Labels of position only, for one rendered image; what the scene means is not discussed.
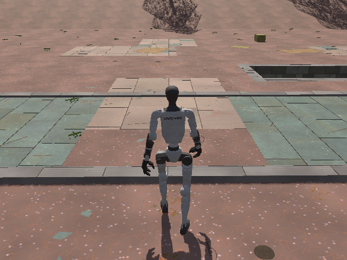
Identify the robot right foot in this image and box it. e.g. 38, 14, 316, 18
180, 219, 190, 235

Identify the right robot thigh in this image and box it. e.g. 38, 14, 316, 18
180, 152, 192, 197

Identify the robot left forearm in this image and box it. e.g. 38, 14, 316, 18
143, 133, 154, 161

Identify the left robot upper arm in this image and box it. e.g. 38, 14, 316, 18
149, 109, 161, 140

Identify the right robot upper arm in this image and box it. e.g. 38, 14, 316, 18
184, 108, 198, 138

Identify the left robot hand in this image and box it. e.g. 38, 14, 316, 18
142, 160, 155, 176

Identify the right robot hand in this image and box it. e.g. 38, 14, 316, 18
189, 147, 202, 158

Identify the robot right forearm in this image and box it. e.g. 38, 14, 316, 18
192, 130, 201, 149

